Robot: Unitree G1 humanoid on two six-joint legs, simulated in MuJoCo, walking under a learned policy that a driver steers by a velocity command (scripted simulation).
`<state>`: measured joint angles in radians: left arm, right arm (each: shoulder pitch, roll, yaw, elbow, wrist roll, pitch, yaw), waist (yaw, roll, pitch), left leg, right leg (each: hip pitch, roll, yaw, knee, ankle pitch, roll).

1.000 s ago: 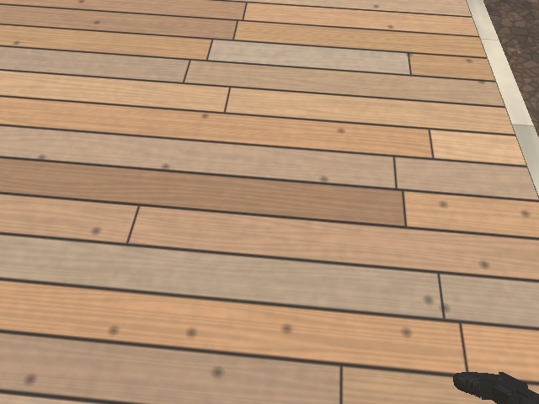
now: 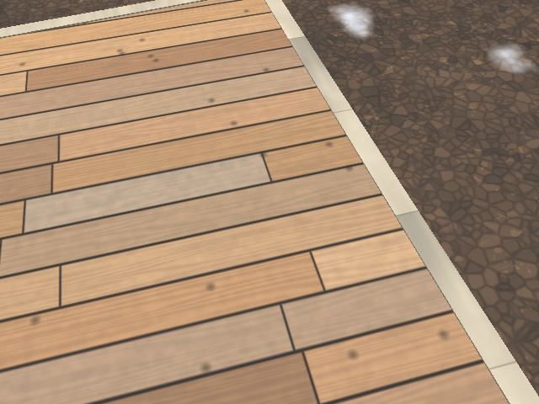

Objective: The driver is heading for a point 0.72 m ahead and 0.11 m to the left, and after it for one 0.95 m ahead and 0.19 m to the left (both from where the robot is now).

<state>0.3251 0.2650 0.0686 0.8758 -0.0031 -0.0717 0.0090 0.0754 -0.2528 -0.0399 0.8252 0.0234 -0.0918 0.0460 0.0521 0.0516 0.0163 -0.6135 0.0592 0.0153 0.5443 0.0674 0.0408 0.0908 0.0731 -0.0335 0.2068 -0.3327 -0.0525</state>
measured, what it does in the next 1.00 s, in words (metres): walks ahead, turning left: left foot, then right foot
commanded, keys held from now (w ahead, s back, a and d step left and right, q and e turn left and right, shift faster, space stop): w+q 0.30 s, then w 0.52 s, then no key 0.18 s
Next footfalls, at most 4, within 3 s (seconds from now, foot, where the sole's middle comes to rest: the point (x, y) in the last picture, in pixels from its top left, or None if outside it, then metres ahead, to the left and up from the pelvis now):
0.06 left None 0.23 0.11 -0.77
0.58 right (319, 380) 0.53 -0.04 -0.77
1.04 left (212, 304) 0.73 0.25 -0.77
1.34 right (308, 306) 0.73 -0.01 -0.77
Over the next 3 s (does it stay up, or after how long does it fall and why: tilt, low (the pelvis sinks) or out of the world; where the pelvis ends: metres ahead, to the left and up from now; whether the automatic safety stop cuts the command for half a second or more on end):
stays up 0.70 0.10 0.00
